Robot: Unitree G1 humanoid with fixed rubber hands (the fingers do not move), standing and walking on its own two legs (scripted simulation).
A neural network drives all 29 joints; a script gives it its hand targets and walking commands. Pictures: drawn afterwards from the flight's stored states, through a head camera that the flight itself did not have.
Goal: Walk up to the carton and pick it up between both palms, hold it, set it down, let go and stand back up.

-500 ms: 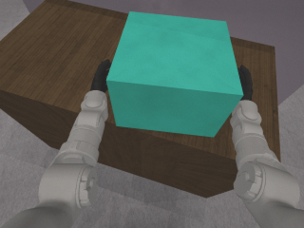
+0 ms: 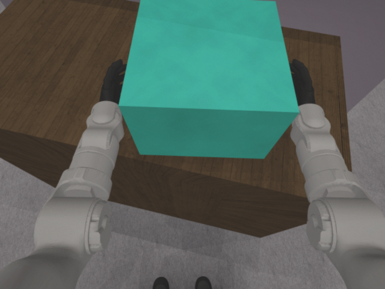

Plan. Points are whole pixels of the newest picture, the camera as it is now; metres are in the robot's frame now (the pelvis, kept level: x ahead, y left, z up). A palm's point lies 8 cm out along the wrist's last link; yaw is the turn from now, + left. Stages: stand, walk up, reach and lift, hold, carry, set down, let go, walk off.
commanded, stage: set down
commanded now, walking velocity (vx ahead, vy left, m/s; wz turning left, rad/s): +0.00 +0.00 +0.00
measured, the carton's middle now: (205, 80) +0.55 -0.04 +0.04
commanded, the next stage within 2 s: none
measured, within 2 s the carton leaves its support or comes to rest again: neither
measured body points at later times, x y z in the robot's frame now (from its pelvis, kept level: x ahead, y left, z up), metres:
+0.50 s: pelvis -0.01 +0.00 +0.00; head +0.10 +0.01 +0.44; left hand +0.48 +0.16 +0.07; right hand +0.46 -0.23 +0.10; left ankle -0.01 +0.12 -0.73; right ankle -0.01 -0.06 -0.73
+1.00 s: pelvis -0.07 +0.00 +0.01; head -0.04 +0.00 +0.46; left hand +0.37 +0.19 +0.12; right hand +0.35 -0.26 +0.12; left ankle -0.01 +0.12 -0.73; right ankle -0.01 -0.06 -0.73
